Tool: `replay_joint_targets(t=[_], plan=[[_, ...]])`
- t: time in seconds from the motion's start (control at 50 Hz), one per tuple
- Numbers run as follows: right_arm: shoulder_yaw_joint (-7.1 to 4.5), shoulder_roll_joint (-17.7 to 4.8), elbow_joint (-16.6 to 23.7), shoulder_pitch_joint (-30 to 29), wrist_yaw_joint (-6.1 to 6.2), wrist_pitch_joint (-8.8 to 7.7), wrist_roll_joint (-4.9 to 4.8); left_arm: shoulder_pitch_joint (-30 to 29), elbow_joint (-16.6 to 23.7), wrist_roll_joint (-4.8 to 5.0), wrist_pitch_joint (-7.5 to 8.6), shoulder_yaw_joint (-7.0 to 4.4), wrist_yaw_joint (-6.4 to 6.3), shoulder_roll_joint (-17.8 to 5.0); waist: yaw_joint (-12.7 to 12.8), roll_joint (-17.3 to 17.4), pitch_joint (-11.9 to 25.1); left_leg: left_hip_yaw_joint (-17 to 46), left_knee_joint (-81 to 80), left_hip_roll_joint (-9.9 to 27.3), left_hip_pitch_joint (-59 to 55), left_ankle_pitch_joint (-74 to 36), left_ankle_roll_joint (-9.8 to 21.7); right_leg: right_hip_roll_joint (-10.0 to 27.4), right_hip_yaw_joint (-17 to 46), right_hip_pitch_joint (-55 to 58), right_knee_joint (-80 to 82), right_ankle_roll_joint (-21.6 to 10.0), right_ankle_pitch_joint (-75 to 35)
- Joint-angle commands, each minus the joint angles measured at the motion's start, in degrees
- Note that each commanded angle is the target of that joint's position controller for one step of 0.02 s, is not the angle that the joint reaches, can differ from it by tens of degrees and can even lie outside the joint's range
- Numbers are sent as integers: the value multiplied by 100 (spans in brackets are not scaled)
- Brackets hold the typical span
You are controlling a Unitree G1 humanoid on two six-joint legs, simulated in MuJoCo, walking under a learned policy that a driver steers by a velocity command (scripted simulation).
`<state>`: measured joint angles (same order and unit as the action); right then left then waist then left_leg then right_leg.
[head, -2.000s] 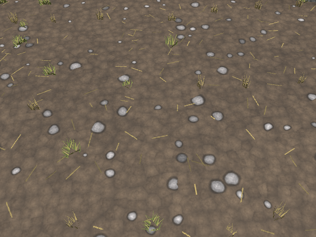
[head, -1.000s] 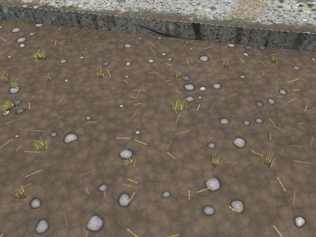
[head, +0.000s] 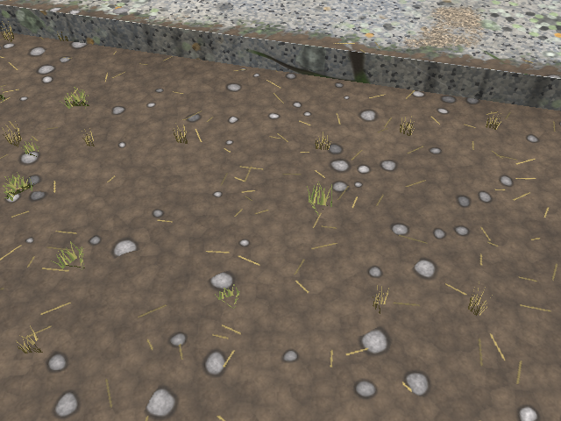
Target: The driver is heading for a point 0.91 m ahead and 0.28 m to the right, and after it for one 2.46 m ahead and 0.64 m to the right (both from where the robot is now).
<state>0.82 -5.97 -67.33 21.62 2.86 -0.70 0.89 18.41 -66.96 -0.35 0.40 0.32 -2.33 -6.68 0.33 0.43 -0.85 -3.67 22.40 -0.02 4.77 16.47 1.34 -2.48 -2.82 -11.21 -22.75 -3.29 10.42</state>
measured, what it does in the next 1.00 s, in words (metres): walks ahead: right foot, then left foot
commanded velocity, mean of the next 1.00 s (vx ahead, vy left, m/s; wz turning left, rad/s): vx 0.41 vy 0.00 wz -0.03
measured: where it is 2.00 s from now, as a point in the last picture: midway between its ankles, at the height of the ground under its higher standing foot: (346, 284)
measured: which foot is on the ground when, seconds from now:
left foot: down 0.00-0.32, up 0.34-0.76, down 0.78-1.00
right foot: down 0.00-0.08, up 0.10-0.28, down 0.30-0.78, up 0.80-1.00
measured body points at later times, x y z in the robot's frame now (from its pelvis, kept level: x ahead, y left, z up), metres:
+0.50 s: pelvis +0.16 -0.06 +0.00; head +0.17 -0.07 +0.45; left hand +0.12 +0.17 -0.14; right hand +0.20 -0.30 -0.15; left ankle +0.14 +0.07 -0.66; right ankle +0.11 -0.13 -0.74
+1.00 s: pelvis +0.44 -0.02 +0.00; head +0.46 -0.02 +0.45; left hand +0.50 +0.22 -0.15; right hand +0.44 -0.27 -0.15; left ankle +0.46 +0.03 -0.74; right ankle +0.43 -0.16 -0.66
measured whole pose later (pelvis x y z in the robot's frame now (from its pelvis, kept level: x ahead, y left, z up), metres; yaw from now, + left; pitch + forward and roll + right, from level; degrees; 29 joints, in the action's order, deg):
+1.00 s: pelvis +0.44 -0.02 +0.00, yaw -3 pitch -1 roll +1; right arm -3.6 -10.9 -59.9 18.3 0.1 -5.7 1.0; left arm 14.9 -56.7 -1.7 3.1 -3.1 0.8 -11.0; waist 0.1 -1.6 -3.2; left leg -9.3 19.2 -4.3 8.9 10.0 6.5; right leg 3.6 1.1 -29.6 -65.8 -5.2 13.9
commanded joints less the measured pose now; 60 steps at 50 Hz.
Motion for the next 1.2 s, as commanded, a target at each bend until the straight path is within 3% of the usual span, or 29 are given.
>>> replay_joint_targets(t=[0.02, 0.06, 0.1, 0.14, 0.18, 0.24, 0.28, 0.3, 0.32, 0.34, 0.36, 0.38, 0.4, 0.46, 0.54, 0.6, 0.66, 0.72, 0.76, 0.78, 0.8, 0.82, 0.84, 0.86, 0.88, 0.92, 1.02, 1.12, 1.2], plan=[[-120, -473, 33, 690, -18, 24, 28, 364, 109, -12, -34, -142, 15, -578, -71, 44, -644, 612, -396, 374, 749, 1803, 392, 447, 739, -458, 252, -251, 2109], [-161, -532, 88, 899, -43, 19, 14, 150, 300, -34, -18, -147, 76, -474, -206, 270, -1092, 1146, -655, 642, 808, 2683, 654, 338, 688, -1229, -163, -309, 2629], [-288, -822, -10, 1342, -31, -31, 6, -328, 591, -107, 84, -103, 164, -215, -431, 883, -1204, 2295, -1458, 1474, 189, 3057, 1069, 34, 0, -2017, -1367, -158, 1571], [-372, -922, 31, 1273, -39, -95, 54, -651, 840, -185, 195, -177, 237, -454, -431, 691, -1257, 2725, -1767, 1969, 8, 2545, 1347, 364, -12, -2519, -2226, -115, 1348], [-403, -946, 81, 1130, -63, -191, 79, -665, 997, -153, 290, -234, 303, -534, -266, 561, -1221, 2469, -1639, 1927, -138, 1931, 1304, 579, 141, -2646, -2306, -103, 1373], [-423, -955, 196, 838, -84, -300, 50, -635, 1118, -60, 372, -283, 367, -485, -82, 542, -1063, 1627, -1340, 1490, 223, 905, 1034, 402, -150, -1667, -1540, -81, 1050], [-442, -1010, 271, 587, -121, -320, 4, 139, 882, -22, 380, -330, 370, -407, 311, 405, -856, 1031, -680, 1122, 1144, 372, 859, 23, -510, 31, -797, -94, 548], [-420, -963, 295, 574, -151, -362, 27, 850, 646, -23, 399, -429, 323, -572, 599, 140, -565, 702, 150, 858, 1634, -307, 724, -60, -393, 1138, -584, -139, 580], [-332, -690, 470, 385, -212, -412, 0, 1728, 497, -108, 448, -581, 228, -1074, 1016, -935, -190, -14, 2035, 258, 2405, -368, 416, 1118, 1306, 2013, 365, -427, 1687], [-308, -480, 708, 486, -268, -447, 18, 2417, 304, -108, 394, -679, 207, -1573, 979, -2028, 137, -183, 3859, -377, 3468, 1418, 286, 2372, 3878, 2444, 1390, -1015, 2491], [-372, -707, 813, 131, -310, -408, 151, 1756, 411, -110, 328, -578, 181, -1276, 573, -1015, -327, 399, 4669, 85, 3746, 1216, 418, 2411, 3892, 1782, 1404, -1061, 2714], [-358, -619, 913, -144, -365, -422, 137, 1075, 641, -107, 345, -523, 204, -1113, 352, -410, -652, 504, 4764, 330, 3789, 556, 474, 2273, 3285, 1224, 1352, -985, 2340], [-350, -547, 918, -189, -399, -452, 81, 678, 763, -103, 387, -482, 226, -1030, 159, -151, -681, 531, 4557, 476, 3558, 76, 467, 2024, 2675, 874, 1443, -875, 1631], [-407, -578, 888, -48, -448, -321, 126, 673, 712, -66, 528, -331, 185, -713, -114, -306, -501, 337, 4111, 519, 3160, -301, 306, 1560, 1562, 751, 1489, -704, -134], [-421, -585, 1223, -932, -477, -202, 110, 1187, 528, -56, 595, -267, 147, -763, -59, -367, -588, 43, 3485, 450, 3660, -708, 158, 1425, 902, 1029, 1442, -750, -1842], [-354, -509, 1588, -1873, -499, -209, 59, 1212, 539, -54, 609, -217, 151, -727, 66, -458, -759, -181, 2253, 304, 3384, -1195, 121, 1243, 548, 823, 1509, -730, -2268], [-332, -561, 1779, -2317, -493, -212, 16, 1345, 477, -42, 635, -230, 123, -834, 136, -558, -782, -360, 1395, 137, 2856, -1448, 263, 1321, 420, 955, 1516, -710, -2762], [-413, -760, 1776, -2051, -419, -259, 16, 1212, 455, -65, 653, -264, 99, -967, -101, -545, -543, -402, 1080, -95, 2219, -1200, 577, 1457, 269, 1448, 889, -630, -4400], [-550, -976, 1392, -844, -335, -330, 21, 1073, 460, -104, 605, -313, 80, -1103, -603, -530, 121, -436, 831, -390, 1037, -907, 787, 1382, 131, 1626, -628, -510, -5329], [-640, -1137, 1109, 17, -286, -373, 86, 1025, 480, -75, 578, -315, 95, -1113, -950, -407, 544, -251, 535, -213, -136, -977, 906, 1194, 17, 1050, -1823, -434, -4568], [-777, -1650, 982, 853, -244, -394, 221, 1167, 624, -48, 562, -253, 129, -842, -1104, 222, 1216, 1340, 440, 1193, -1363, -106, 1166, 816, -204, -48, -3680, -373, -2234], [-824, -1898, 1021, 729, -315, -353, 222, 1849, 655, 148, 526, -207, 215, -307, -616, 1308, 1673, 4365, -557, 2502, -2342, 403, 2038, -288, 72, -1938, -5662, -206, 2027], [-775, -1638, 1110, 33, -356, -312, 24, 1157, 763, 19, 493, -316, 204, -814, -469, 370, 1036, 4139, -937, 2149, -1640, 1273, 1777, 155, 643, -2434, -5819, -325, 1435], [-658, -1252, 1235, -547, -367, -342, -23, 605, 944, -9, 512, -342, 232, -870, -330, 131, 287, 3145, -1101, 2010, -723, 1103, 1531, 409, 607, -2483, -5492, -349, 837], [-580, -983, 1224, -747, -379, -405, 12, 459, 952, -16, 514, -339, 237, -765, -170, -135, -36, 2516, -1281, 1791, -76, 342, 1341, 587, 606, -2217, -5173, -352, 556], [-462, -666, 1066, -614, -301, -502, 12, 677, 871, -142, 360, -335, 284, -550, 121, 18, -164, 1515, -1422, 1429, 583, -546, 1002, 761, 628, -1662, -4697, -257, 443], [-473, -946, 915, -5, -240, -647, 14, -66, 1193, -142, 120, -367, 385, -551, 124, 173, -445, 485, -1658, 1267, 487, -1433, 771, 857, 481, -2406, -4109, -124, -233], [-408, -901, 900, 346, -198, -655, -2, -1168, 1609, -83, 159, -312, 454, -515, -92, 247, -589, -329, -1556, 1062, 56, -2625, 508, 732, 62, -2695, -2598, -56, -1163], [-408, -997, 765, 785, -106, -621, -3, -1863, 1910, -101, 179, -253, 487, -470, -305, 290, -645, -681, -1317, 1236, -673, -3551, 482, 538, -454, -2583, -1572, -197, -1165]])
